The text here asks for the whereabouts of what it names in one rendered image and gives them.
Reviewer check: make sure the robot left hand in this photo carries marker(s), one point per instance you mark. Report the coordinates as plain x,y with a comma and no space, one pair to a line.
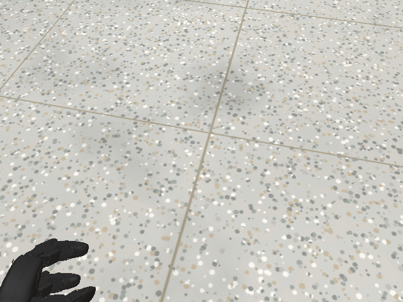
25,281

